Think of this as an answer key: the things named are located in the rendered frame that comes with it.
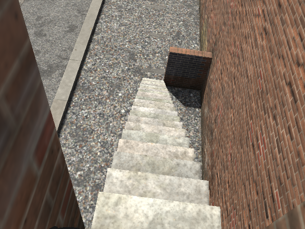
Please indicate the stairs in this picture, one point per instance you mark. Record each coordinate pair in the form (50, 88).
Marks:
(154, 182)

